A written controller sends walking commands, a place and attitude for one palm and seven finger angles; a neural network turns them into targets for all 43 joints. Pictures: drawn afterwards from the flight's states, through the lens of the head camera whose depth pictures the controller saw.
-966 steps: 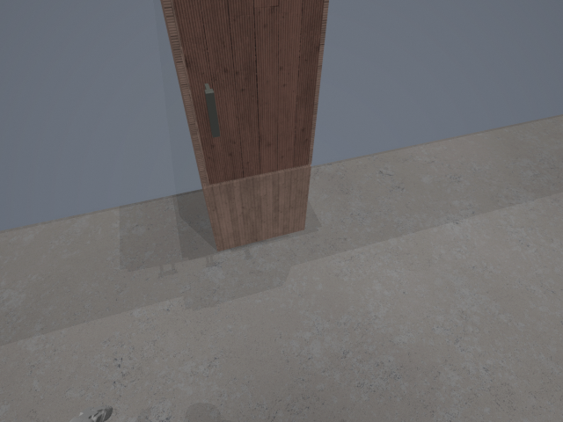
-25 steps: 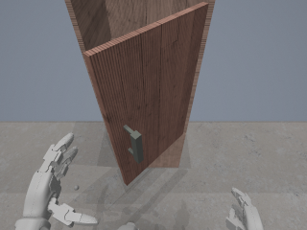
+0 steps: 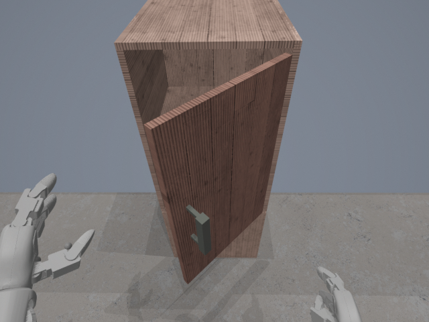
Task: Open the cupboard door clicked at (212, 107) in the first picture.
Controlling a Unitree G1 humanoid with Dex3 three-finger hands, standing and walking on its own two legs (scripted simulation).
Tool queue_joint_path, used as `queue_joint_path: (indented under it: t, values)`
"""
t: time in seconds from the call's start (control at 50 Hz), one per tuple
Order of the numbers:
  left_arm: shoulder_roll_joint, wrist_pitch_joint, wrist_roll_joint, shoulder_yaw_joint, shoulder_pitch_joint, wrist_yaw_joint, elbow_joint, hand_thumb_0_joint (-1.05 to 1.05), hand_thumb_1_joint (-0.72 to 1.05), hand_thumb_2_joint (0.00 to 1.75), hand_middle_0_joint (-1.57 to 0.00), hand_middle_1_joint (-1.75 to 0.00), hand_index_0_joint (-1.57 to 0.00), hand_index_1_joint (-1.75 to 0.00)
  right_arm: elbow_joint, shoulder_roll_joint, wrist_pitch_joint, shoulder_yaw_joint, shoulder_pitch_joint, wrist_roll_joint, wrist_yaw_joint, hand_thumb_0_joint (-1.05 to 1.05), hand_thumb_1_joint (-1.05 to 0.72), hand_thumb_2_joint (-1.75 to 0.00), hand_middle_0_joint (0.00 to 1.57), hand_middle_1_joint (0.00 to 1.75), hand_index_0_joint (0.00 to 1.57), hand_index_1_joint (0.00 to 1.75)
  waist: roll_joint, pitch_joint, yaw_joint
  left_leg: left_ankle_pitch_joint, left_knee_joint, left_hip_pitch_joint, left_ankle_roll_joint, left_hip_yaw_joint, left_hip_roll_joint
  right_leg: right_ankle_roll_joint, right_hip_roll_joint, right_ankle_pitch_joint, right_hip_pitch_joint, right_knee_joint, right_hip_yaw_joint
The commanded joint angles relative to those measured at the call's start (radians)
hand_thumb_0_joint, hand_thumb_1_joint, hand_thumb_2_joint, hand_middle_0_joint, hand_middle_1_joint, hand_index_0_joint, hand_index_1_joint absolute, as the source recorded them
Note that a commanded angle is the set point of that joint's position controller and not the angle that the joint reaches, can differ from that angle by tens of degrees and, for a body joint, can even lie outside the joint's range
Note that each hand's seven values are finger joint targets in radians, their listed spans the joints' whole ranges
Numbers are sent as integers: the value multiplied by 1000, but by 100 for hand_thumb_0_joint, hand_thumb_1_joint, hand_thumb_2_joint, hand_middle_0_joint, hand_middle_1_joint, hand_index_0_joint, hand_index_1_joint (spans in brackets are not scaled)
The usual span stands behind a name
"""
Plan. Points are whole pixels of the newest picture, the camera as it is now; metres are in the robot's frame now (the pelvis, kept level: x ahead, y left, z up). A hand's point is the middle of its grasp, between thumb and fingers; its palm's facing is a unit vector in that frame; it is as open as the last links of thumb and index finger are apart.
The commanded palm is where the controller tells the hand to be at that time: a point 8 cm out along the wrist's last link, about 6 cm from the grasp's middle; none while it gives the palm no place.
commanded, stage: draw the hand back to the body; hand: left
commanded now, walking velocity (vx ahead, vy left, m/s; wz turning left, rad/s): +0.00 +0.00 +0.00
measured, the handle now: (198, 229) +0.33 +0.09 -0.05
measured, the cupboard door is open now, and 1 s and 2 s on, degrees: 45 45 45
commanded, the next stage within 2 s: step back with the hand held close in 0.52 s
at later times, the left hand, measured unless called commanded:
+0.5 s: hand (55, 233) +0.19 +0.25 +0.15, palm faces +0.44 -0.81 -0.39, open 7.5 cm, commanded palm +0.14 +0.29 +0.17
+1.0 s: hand (48, 241) +0.17 +0.25 +0.16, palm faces +0.32 -0.79 -0.52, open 7.4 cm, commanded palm +0.12 +0.30 +0.18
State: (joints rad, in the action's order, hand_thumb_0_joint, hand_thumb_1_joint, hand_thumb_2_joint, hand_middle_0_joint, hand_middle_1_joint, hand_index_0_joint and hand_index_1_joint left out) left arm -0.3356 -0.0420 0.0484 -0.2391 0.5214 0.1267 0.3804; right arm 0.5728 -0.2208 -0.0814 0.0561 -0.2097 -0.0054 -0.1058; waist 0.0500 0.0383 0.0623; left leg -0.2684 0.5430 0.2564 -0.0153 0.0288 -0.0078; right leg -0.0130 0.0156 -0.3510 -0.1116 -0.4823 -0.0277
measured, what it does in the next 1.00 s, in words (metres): stands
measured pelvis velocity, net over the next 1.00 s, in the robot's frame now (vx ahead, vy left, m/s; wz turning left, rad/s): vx -0.03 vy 0.00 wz -0.03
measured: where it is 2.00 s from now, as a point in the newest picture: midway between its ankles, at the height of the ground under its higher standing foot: outside the picture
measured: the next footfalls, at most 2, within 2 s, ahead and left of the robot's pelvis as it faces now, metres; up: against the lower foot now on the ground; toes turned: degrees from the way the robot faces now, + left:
right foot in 1.88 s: -0.24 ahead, -0.10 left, -0.01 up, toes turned +1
left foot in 2.00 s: -0.06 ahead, +0.10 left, +0.00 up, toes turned -1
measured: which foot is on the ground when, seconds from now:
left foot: down 0.00-1.00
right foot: down 0.00-1.00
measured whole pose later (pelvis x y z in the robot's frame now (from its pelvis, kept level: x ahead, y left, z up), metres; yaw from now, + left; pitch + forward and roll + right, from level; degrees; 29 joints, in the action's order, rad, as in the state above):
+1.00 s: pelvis -0.03 +0.00 +0.01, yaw -2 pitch +0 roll -1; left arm -0.42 -0.14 0.06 -0.39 0.56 0.11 0.46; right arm 0.56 -0.24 0.02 -0.02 -0.15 -0.01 -0.10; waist 0.05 -0.03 0.01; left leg -0.16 0.44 0.29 -0.01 0.05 -0.03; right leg -0.01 0.00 -0.24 -0.16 -0.40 0.00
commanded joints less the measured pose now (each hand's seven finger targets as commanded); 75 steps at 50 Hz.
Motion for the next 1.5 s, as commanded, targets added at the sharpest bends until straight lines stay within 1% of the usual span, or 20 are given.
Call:
queue_joint_path:
  t: [0.0, 0.12, 0.18, 0.36, 0.4, 0.58, 0.62, 0.64, 0.66, 0.68, 0.72, 0.76, 0.82, 0.88, 0.98, 1.1, 1.3, 1.38, 1.44, 1.48]
  values:
    - [-178, -69, 5, -166, -94, 16, 209, 0, 69, 81, -19, -30, -19, -30, -149, -108, -57, -50, 137, 4, -4, 0, -90, -90, 20, 30, 20, 30, 11, 36, -1, 245, -119, -169, -8, -17, -15, 22, -22, 287, -69, 112, -21]
    - [-219, -86, 9, -237, -153, 19, 244, 0, 90, 90, -20, -30, -20, -30, -125, -109, -62, -60, 142, 8, 6, 0, -90, -90, 20, 30, 20, 30, 48, 60, 4, 306, -137, -212, -3, -11, -16, 24, -23, 338, -27, 132, -18]
    - [-149, -75, 16, -180, -107, 4, 165, 0, 90, 90, -20, -30, -20, -30, -123, -113, -54, -64, 144, 6, 15, 0, -90, -90, 20, 30, 20, 30, -8, 11, -2, 287, -154, -203, -5, -9, -20, 19, -25, 324, -35, 146, -22]
    - [-214, -87, 12, -232, -142, 8, 207, 0, 90, 90, -20, -30, -20, -30, -114, -113, -55, -71, 159, 12, 8, 0, -90, -90, 20, 30, 20, 30, 7, 37, 9, 264, -156, -221, -9, 4, -8, 19, -22, 326, -12, 176, -10]
    - [-202, -91, 12, -220, -150, 7, 214, 0, 90, 90, -20, -30, -20, -30, -112, -107, -61, -71, 161, 10, 5, 0, -90, -90, 20, 30, 20, 30, 42, 15, 4, 242, -159, -229, -8, 8, -8, 17, -21, 305, -35, 185, -7]
    - [-187, -101, 16, -208, -150, 3, 200, 0, 90, 90, -20, -30, -20, -30, -102, -108, -73, -78, 163, 12, 4, 0, -90, -90, 20, 30, 20, 30, 1, 1, 2, 240, -162, -239, -13, 15, -8, 11, -21, 309, -39, 201, -2]
    - [-219, -115, 14, -223, -220, 7, 280, 0, 90, 90, -20, -30, -20, -30, -104, -109, -80, -77, 171, 12, 4, 0, -90, -90, 20, 30, 20, 30, 30, 36, 5, 239, -159, -254, -14, 15, -4, 11, -19, 311, -30, 204, 4]
    - [-319, -144, 9, -325, -245, 11, 283, 0, 90, 90, -20, -30, -20, -30, -128, -128, -51, -73, 156, 7, 4, 0, -90, -90, 20, 30, 20, 30, -13, -63, -46, 208, -111, -189, -27, 6, -18, 3, 23, 348, -149, 253, 52]
    - [-309, -155, 4, -322, -227, 6, 245, 0, 90, 90, -20, -30, -20, -30, -115, -117, -34, -74, 162, 9, 4, 0, -90, -90, 20, 30, 20, 30, -24, -58, -43, 192, -96, -164, -23, -6, -13, 6, 41, 369, -140, 255, 53]
    - [-245, -153, 4, -270, -143, -3, 203, 0, 90, 90, -20, -30, -20, -30, -113, -119, -21, -79, 161, 13, 3, 0, -90, -90, 20, 30, 20, 30, -41, -50, -51, 213, -88, -170, -21, -5, -16, 5, 45, 390, -150, 243, 49]
    - [-213, -155, 6, -248, -60, -7, 198, 0, 90, 90, -20, -30, -20, -30, -128, -126, -2, -90, 150, 11, 6, 0, -90, -90, 20, 30, 20, 30, -6, 8, -53, 265, -96, -183, -18, 3, -27, 0, 44, 414, -131, 209, 39]
    - [-214, -159, 8, -252, -21, -6, 212, 0, 90, 90, -20, -30, -20, -30, -138, -130, 14, -95, 151, 8, 6, 0, -90, -90, 20, 30, 20, 30, 11, 59, -51, 353, -106, -188, -18, -3, -36, -3, 36, 456, -96, 175, 24]
    - [-251, -162, 12, -288, 8, 1, 245, 0, 90, 90, -20, -30, -20, -30, -158, -127, 37, -101, 151, 3, 4, 0, -90, -90, 20, 30, 20, 30, -23, 117, -51, 437, -105, -202, -17, 0, -50, -9, 25, 497, -79, 139, 14]
    - [-263, -159, 16, -300, 24, 7, 267, 0, 90, 90, -20, -30, -20, -30, -174, -123, 52, -103, 152, -1, 2, 0, -90, -90, 20, 30, 20, 30, -11, 126, -51, 458, -104, -179, -13, -1, -55, -9, 21, 505, -72, 116, 14]
    - [-275, -165, 17, -310, 32, 19, 300, 0, 90, 90, -20, -30, -20, -30, -185, -127, 53, -107, 148, -3, 0, 0, -90, -90, 20, 30, 20, 30, 10, 110, -52, 375, -123, -123, -10, -10, -62, -11, 9, 420, -85, 104, 19]
    - [-270, -189, 10, -311, 42, 32, 304, 0, 90, 90, -20, -30, -20, -30, -184, -137, 34, -108, 134, -5, 2, 0, -90, -90, 20, 30, 20, 30, 22, 53, -62, 53, -187, 11, -16, -45, -70, -8, -6, 216, -94, 109, 30]
    - [-254, -229, -19, -333, 21, 38, 347, 0, 90, 90, -20, -30, -20, -30, -184, -151, -27, -112, 121, -1, 7, 0, -90, -90, 20, 30, 20, 30, 112, 45, -54, -353, -293, 347, -60, -141, -137, -13, -66, 101, 89, -76, 25]
    - [-262, -236, -21, -342, 6, 40, 364, 0, 90, 90, -20, -30, -20, -30, -169, -143, -50, -114, 107, 7, 8, 0, -90, -90, 20, 30, 20, 30, 66, 34, -59, -364, -221, 345, -49, -117, -105, 3, -45, 7, 17, -24, 69]
    - [-273, -238, -12, -326, -3, 48, 374, 0, 90, 90, -20, -30, -20, -30, -134, -128, -50, -114, 78, 10, 15, 0, -90, -90, 20, 30, 20, 30, -74, 29, -72, -182, 4, 107, 6, -37, -12, 50, 54, -80, -270, 163, 169]
    - [-271, -233, -7, -302, -25, 60, 357, 0, 90, 90, -20, -30, -20, -30, -98, -115, -39, -113, 69, 12, 14, 0, -90, -90, 20, 30, 20, 30, -127, 35, -85, -78, 144, -35, 32, -6, 27, 81, 129, -45, -418, 224, 184]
